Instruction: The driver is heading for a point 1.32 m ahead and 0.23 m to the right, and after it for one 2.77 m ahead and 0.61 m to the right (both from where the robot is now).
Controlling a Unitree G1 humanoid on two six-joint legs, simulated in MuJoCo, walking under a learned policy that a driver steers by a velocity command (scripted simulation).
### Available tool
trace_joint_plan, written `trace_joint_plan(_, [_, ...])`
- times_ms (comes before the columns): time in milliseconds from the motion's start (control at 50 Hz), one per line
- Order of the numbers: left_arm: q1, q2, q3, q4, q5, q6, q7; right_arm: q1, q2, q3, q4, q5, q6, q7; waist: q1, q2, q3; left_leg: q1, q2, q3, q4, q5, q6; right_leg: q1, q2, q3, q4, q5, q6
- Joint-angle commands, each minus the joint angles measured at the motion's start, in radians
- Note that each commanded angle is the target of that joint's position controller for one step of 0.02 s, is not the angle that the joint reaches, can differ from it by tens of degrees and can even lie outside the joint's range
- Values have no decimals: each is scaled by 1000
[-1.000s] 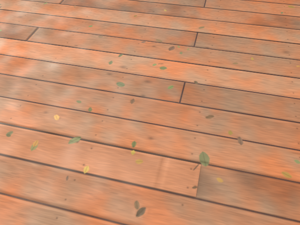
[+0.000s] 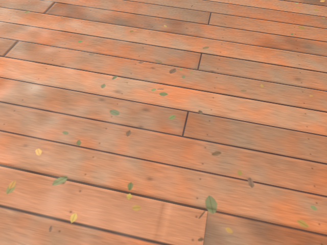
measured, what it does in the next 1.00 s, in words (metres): walks ahead: right foot, then left foot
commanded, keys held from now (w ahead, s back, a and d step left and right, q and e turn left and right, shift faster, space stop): w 1.00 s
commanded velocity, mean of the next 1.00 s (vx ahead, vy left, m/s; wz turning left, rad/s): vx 0.48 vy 0.00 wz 0.00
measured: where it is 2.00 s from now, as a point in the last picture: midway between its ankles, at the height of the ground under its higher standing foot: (163, 132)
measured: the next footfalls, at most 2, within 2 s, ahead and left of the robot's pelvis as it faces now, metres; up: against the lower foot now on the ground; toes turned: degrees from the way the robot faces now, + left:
right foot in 0.26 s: +0.34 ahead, -0.15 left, +0.00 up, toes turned -2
left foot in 0.82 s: +0.65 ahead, +0.08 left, +0.00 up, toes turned +2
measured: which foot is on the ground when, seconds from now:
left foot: down 0.00-0.26, up 0.28-0.80, down 0.82-1.00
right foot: up 0.00-0.24, down 0.26-0.82, up 0.84-1.00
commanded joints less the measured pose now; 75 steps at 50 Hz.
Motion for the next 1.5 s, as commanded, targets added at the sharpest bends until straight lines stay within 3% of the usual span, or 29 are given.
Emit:
trace_joint_plan(20, [-132, 21, -2, -99, 11, -6, -8, 19, -149, -18, -36, -3, 1, -20, -11, 93, 94, 54, 243, -183, -158, 314, 144, -220, -32, -4, -154, 110, 37])
trace_joint_plan(180, [-312, 45, -14, -193, -3, -9, -30, 71, -182, -28, -6, 15, 5, -33, -11, 116, 138, 73, 287, -98, -165, 362, 109, -52, 32, -15, -515, 274, -7])
trace_joint_plan(220, [-232, 86, 6, -181, -1, -11, -33, 43, -206, -38, -15, 8, 15, -34, 47, 140, 58, 136, 297, -78, -46, 659, 85, 72, 71, -36, -512, 214, -40])
trace_joint_plan(260, [56, 153, 46, -100, -3, -2, -20, 24, -193, -32, -27, -4, 32, -34, 188, 142, -123, 41, 229, -24, 310, 840, 39, 456, 100, -53, -498, 183, -93])
trace_joint_plan(280, [224, 227, 62, -68, 9, 5, -9, 58, -145, -13, -49, -26, 32, -33, 214, -13, -269, -200, 157, 8, 648, 464, 14, 763, -113, 210, -481, 114, -153])
trace_joint_plan(300, [249, 248, 59, -48, 20, 3, -23, 202, 5, 24, -38, -3, 8, -18, 118, -294, -412, -530, -31, -75, 967, -291, -32, 1003, -315, 739, -684, -190, -313])
trace_joint_plan(320, [195, 149, 34, -56, 11, -2, -26, 101, -121, -2, -42, 25, -17, -13, 150, -169, -294, -638, 22, -162, 1074, -295, -8, 912, -274, 765, -781, -301, -262])
trace_joint_plan(340, [101, 114, 23, -73, 10, -9, -24, -11, -176, -17, -80, 46, -32, -11, 132, -107, -135, -691, 74, -127, 1074, -198, 10, 753, -249, 600, -797, -239, -219])
trace_joint_plan(380, [-22, 81, 12, -94, 30, -21, -29, -77, -167, -25, -92, 22, -33, -26, 64, 18, -30, -590, 163, -99, 970, -43, 8, 475, -181, 383, -841, 17, -194])
trace_joint_plan(460, [-8, 67, 5, -66, 30, -30, -28, -58, -112, -24, -97, 13, 10, -31, 6, -26, 7, -527, 213, -88, 836, 15, -14, 326, -129, 225, -931, 106, -206])
trace_joint_plan(540, [71, 110, 14, -41, 28, -21, 0, -215, -120, -27, -155, -5, 10, -30, 41, 1, 53, -659, 218, -74, 607, 226, -55, 369, -118, 158, -961, 177, -200])
trace_joint_plan(720, [238, 130, 19, 25, 9, 16, 15, -491, -102, -1, -253, 13, -16, 16, 124, -7, 92, -644, 135, -16, 238, 322, -34, 589, -149, 80, -876, 284, -158])
trace_joint_plan(780, [213, 154, 28, 21, 8, 33, 20, -433, -148, -16, -254, 16, -24, 29, 66, -47, 41, -526, 94, 7, 202, 198, 7, 664, -176, 83, -767, 526, -130])
trace_joint_plan(820, [183, 131, 17, 4, 16, 41, 22, -154, -231, -58, -173, 11, -25, 19, -71, -46, -137, -119, 68, 27, 201, 221, 68, 561, -97, 16, -447, 718, -83])
trace_joint_plan(840, [241, 63, -7, -25, 30, 30, 18, 10, -319, -82, -142, -11, -21, 10, -86, 88, -301, 280, 303, -284, 237, 194, 180, 228, -1, -35, -89, 425, -28])
trace_joint_plan(860, [315, -24, -35, -12, 27, 6, 9, 61, -321, -80, -120, 0, -13, 14, -59, 294, -419, 490, 453, -689, 96, 14, 284, -60, 151, 39, 167, -316, 9])
trace_joint_plan(880, [221, 93, -5, -24, -4, -14, 5, 31, -234, -53, -124, 9, -13, 13, -86, 218, -326, 437, 414, -663, 42, -82, 237, -174, 97, 134, 267, -335, -12])
trace_joint_plan(900, [133, 127, 4, -56, -23, -27, 5, -64, -206, -43, -143, 9, -13, 9, -65, 180, -179, 287, 386, -515, 14, -23, 198, -222, 43, 99, 259, -239, -24])
trace_joint_plan(940, [84, 112, 12, -62, -1, -24, 15, -181, -156, -29, -164, -10, -18, 12, -1, 90, -53, 21, 317, -339, -52, 152, 173, -134, -34, 73, 156, -89, -17])
trace_joint_plan(1020, [109, 47, 8, -63, 10, 19, 18, -186, -159, -29, -141, -9, -29, 15, 58, 105, -7, -135, 271, -199, -149, 255, 185, -60, -73, 62, 37, -1, 15])
trace_joint_plan(1160, [-141, 22, -3, -142, 17, 9, 6, -78, -200, -36, -92, 3, -16, -17, -9, 85, 54, -110, 215, -55, -185, 291, 141, -75, -30, 5, -386, 346, 42])
trace_joint_plan(1240, [-246, 30, -9, -184, 7, 2, -14, -1, -209, -40, -51, 12, 2, -20, -40, 86, 83, 29, 271, -67, -139, 286, 136, -108, -9, 10, -492, 319, 21])
trace_joint_plan(1320, [-190, 79, 8, -189, 7, -8, -31, -24, -233, -52, -46, 14, 24, -28, 25, 116, 34, 133, 312, -72, -6, 533, 101, 7, 33, -12, -538, 173, -33])
trace_joint_plan(1360, [95, 158, 50, -105, 13, -7, -20, -45, -203, -39, -61, 6, 35, -30, 157, 90, -148, 12, 222, -1, 335, 673, 51, 425, 49, -23, -531, 199, -89])
trace_joint_plan(1380, [235, 255, 73, -80, 33, -3, -12, 50, -116, -10, -85, -9, 22, -24, 147, -92, -313, -341, 106, 46, 719, 327, -8, 828, -199, 336, -522, 146, -215])
trace_joint_plan(1400, [269, 236, 65, -66, 21, 2, -18, 95, -65, 8, -67, -4, -2, -15, 135, -244, -407, -581, -21, -61, 938, -326, -32, 976, -314, 712, -692, -21, -302])
trace_joint_plan(1420, [222, 161, 42, -72, 11, 0, -17, -3, -176, -20, -82, 26, -21, -8, 150, -155, -287, -697, 42, -130, 1035, -314, -12, 896, -281, 650, -731, -127, -253])
trace_joint_plan(1440, [133, 133, 32, -91, 12, -2, -13, -87, -199, -26, -109, 40, -32, -7, 130, -105, -157, -732, 96, -96, 1020, -214, 2, 746, -252, 512, -756, -83, -216])
trace_joint_plan(1500, [6, 62, 11, -106, 39, -9, -20, -105, -161, -33, -106, 15, -10, -20, 39, -52, -36, -576, 192, -81, 880, -29, -5, 425, -158, 283, -851, 116, -181])
Keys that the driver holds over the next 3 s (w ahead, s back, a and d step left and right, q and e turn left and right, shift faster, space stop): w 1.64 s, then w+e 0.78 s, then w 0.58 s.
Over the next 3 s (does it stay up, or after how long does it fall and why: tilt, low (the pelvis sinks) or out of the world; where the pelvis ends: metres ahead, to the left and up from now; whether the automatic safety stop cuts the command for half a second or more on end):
stays up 1.67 -0.23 -0.03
